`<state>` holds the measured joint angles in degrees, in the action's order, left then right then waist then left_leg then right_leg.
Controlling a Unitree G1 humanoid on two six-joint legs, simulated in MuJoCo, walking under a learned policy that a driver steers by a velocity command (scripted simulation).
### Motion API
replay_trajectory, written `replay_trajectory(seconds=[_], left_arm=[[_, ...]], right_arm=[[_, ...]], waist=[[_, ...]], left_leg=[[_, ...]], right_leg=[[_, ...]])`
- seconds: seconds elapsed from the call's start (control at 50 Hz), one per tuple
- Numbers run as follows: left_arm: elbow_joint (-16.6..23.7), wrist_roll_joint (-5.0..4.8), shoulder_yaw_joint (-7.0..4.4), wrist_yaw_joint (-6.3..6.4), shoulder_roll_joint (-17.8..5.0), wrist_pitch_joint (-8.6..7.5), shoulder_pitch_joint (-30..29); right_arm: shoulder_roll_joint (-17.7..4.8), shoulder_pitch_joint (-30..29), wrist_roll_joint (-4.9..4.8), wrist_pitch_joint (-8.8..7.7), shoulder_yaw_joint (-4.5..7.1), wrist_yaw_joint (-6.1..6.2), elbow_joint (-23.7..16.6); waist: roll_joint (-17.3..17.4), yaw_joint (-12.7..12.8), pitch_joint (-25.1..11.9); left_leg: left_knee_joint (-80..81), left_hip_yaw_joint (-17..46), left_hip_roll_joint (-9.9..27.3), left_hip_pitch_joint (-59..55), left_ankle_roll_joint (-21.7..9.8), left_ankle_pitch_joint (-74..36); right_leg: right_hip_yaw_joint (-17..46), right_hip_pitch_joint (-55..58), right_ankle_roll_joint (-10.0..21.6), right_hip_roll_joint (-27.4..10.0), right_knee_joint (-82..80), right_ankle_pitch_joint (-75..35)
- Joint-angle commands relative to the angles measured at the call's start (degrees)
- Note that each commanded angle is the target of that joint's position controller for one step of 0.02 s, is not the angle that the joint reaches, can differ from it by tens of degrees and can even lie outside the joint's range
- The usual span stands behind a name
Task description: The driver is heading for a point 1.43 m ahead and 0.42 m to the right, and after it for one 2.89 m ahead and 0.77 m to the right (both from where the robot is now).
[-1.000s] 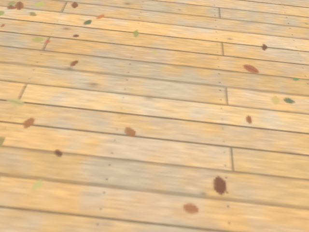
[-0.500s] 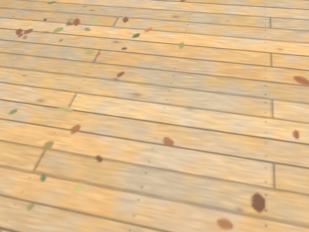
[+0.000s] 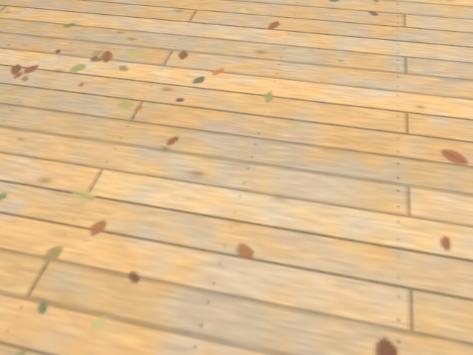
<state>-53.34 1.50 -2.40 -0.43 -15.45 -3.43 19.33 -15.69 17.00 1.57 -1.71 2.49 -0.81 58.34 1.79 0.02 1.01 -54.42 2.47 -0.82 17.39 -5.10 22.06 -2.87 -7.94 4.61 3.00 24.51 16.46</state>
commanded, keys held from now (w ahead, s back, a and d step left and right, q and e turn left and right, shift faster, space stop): w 0.40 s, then w+e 0.60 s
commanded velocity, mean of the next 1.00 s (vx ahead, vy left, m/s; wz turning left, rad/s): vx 0.48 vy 0.00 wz -0.23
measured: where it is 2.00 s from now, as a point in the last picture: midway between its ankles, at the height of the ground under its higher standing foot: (312, 219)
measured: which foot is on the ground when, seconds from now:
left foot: up 0.00-0.32, down 0.34-0.92, up 0.94-1.00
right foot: down 0.00-0.36, up 0.38-0.88, down 0.90-1.00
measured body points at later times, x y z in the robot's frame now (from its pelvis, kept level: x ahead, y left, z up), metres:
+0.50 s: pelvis +0.26 +0.04 +0.00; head +0.28 +0.05 +0.44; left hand +0.28 +0.30 -0.15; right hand +0.33 -0.22 -0.14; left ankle +0.30 +0.10 -0.74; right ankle +0.18 -0.08 -0.65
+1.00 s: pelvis +0.53 -0.01 -0.02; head +0.56 -0.02 +0.43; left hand +0.73 +0.20 -0.15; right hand +0.47 -0.26 -0.16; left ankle +0.41 +0.12 -0.63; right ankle +0.57 -0.06 -0.74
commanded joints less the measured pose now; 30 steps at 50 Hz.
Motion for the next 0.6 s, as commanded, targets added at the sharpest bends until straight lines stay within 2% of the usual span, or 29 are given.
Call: replay_trajectory(seconds=[0.02,0.06,0.1,0.18,0.22,0.26,0.28,0.3,0.32,0.34,0.36,0.38,0.4,0.42,0.44,0.48,0.54,0.6], left_arm=[[1.0,-0.15,-0.67,0.21,-5.3,-1.45,2.6],[-1.0,-0.45,-0.37,0.22,-4.9,-1.97,6.1],[-2.7,-0.74,-0.09,0.34,-4.5,-2.01,8.9],[-4.0,-0.61,0.37,0.57,-4.3,-1.89,9.6],[-4.7,-0.54,0.3,0.62,-5.0,-2.03,10.0],[-5.2,-0.64,0.22,0.76,-5.5,-2.12,9.1],[-5.2,-0.68,0.16,0.88,-5.8,-2.14,8.0],[-5.2,-0.55,0.01,1.01,-6.3,-1.99,7.1],[-5.2,-0.56,-0.06,1.01,-6.5,-1.61,6.3],[-4.9,-0.66,0.12,0.89,-6.2,-1.42,6.6],[-3.2,-1.37,1.23,0.48,-1.4,-1.34,9.9],[-3.6,-1.77,0.71,0.28,-1.0,-1.16,13.0],[-2.6,-0.7,-0.29,0.56,-4.7,-0.95,8.2],[-1.8,-0.66,-0.26,0.26,-4.2,-1.26,4.3],[-1.9,-0.83,-0.14,0.09,-2.7,-1.2,3.2],[-2.6,0.28,-0.07,-0.56,-1.1,0.34,4.5],[-1.5,0.2,-0.32,-1.33,-0.2,1.85,1.7],[1.0,-0.05,-0.48,-1.75,-0.4,2.29,-5.3]], right_arm=[[-4.0,-5.7,0.76,-1.39,0.42,-1.21,-4.5],[-3.3,-7.4,0.88,-0.91,0.24,-1.64,-5.3],[-2.3,-11.4,0.77,-0.62,-0.16,-1.8,-6.9],[-0.3,-20.8,0.21,-0.6,-1.44,-2.03,-10.9],[-0.6,-22.4,-0.09,-0.53,-1.57,-1.83,-12.1],[-1.8,-21.2,-0.14,-0.64,-1.16,-1.31,-12.4],[-2.6,-18.5,-0.08,-0.81,-0.73,-0.92,-11.8],[-3.6,-13.4,-0.04,-1.07,-0.12,-0.46,-10.3],[-4.6,-5.0,-0.01,-1.47,0.62,0.05,-7.5],[-6.7,3.4,0.72,-1.91,1.62,0.71,-4.9],[-12.3,10.8,2.14,-2.06,3.07,1.34,-4.1],[-12.8,9.3,0.78,-1.34,3.29,0.67,-4.2],[-10.3,2.0,-0.88,-1.22,2.95,0.35,-5.1],[-5.9,-3.0,-1.09,-1.68,1.89,0.2,-6.3],[-3.4,-4.9,-0.69,-2.33,1.23,0.17,-6.2],[-1.0,-4.2,-0.35,-3.57,0.38,0.64,-4.7],[-2.3,-0.3,-0.62,-5.11,0.61,0.71,-3.0],[-2.4,2.7,-0.48,-5.2,0.52,0.97,-2.3]], waist=[[-5.2,0.5,5.8],[-6.2,0.7,4.2],[-6.1,1.3,4.5],[-7.1,2.6,6.7],[-7.6,2.6,6.9],[-7.2,1.2,6.2],[-7.1,-0.4,4.6],[-7.2,-2.6,1.6],[-6.3,-6.0,-2.8],[-5.0,-9.1,-7.1],[4.3,-8.8,-14.5],[10.4,-6.2,-18.3],[4.0,-3.9,-8.8],[0.8,-2.6,-2.5],[-0.6,-0.9,1.0],[0.3,1.7,2.0],[0.7,2.2,2.8],[0.3,0.9,4.6]], left_leg=[[-5.0,-0.1,4.8,21.1,0.4,-6.9],[-4.3,-2.5,4.5,21.8,1.8,-8.8],[-1.7,-4.4,4.2,23.7,3.0,-10.3],[12.6,-7.8,2.6,18.8,3.6,-16.2],[17.8,-8.7,1.7,14.5,2.5,-18.0],[20.3,-8.5,0.9,10.6,0.5,-18.2],[21.1,-8.6,-0.2,7.3,-0.6,-16.8],[21.8,-8.5,-1.6,2.2,-1.7,-15.0],[24.7,-9.0,-3.2,-6.5,-2.8,-15.1],[26.5,-5.7,0.1,-18.7,-4.2,-13.5],[28.6,15.2,16.5,-32.6,-8.3,-1.6],[39.4,40.7,24.9,-35.3,-14.1,4.0],[41.1,34.3,22.2,-27.4,-12.9,7.4],[42.8,25.1,20.4,-18.7,-11.5,4.6],[44.8,18.6,17.7,-12.2,-9.3,-1.8],[46.5,9.9,14.4,-6.1,-6.3,-10.7],[48.6,3.4,13.6,-6.1,-5.5,-16.3],[49.6,-1.8,12.5,-8.9,-3.8,-20.0]], right_leg=[[20.6,9.6,6.6,-16.2,-18.1,0.1],[15.4,11.6,6.5,-15.0,-16.8,-15.1],[12.0,12.2,6.7,-14.3,-16.3,-23.4],[7.3,7.3,6.3,-12.3,-17.1,-28.6],[6.8,6.7,5.9,-13.4,-17.4,-31.3],[6.4,8.6,5.3,-14.9,-15.3,-38.7],[5.6,10.1,4.6,-15.1,-11.7,-46.8],[4.8,11.6,3.8,-15.0,-5.4,-54.2],[3.6,10.9,2.9,-13.8,4.4,-56.5],[2.4,3.7,2.1,-11.7,16.7,-47.1],[-0.5,-10.6,0.6,-6.6,36.9,-20.7],[3.8,-22.9,0.0,2.3,52.2,12.8],[7.2,-27.6,1.1,-2.1,54.2,8.1],[6.9,-27.2,1.4,-4.7,51.6,3.0],[6.8,-24.5,1.5,-6.6,47.9,0.8],[7.1,-19.1,0.6,-8.1,43.7,-0.7],[6.4,-22.1,-0.2,-8.4,41.3,-4.1],[5.6,-29.2,-1.1,-8.8,36.8,-10.5]])
Velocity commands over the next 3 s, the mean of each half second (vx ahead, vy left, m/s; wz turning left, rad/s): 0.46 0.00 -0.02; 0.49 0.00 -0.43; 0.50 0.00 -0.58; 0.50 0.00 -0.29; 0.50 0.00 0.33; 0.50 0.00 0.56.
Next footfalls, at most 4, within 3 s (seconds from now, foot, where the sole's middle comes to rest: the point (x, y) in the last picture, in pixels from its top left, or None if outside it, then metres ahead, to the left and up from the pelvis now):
0.34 left None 0.35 0.10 -0.78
0.90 right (282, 322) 0.61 -0.07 -0.78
1.42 left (269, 221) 0.97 -0.05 -0.78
1.92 right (361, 210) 1.01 -0.37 -0.78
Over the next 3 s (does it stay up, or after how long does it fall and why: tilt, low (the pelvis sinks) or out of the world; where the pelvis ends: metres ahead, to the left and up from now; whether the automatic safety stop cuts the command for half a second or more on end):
stays up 1.45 -0.54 -0.02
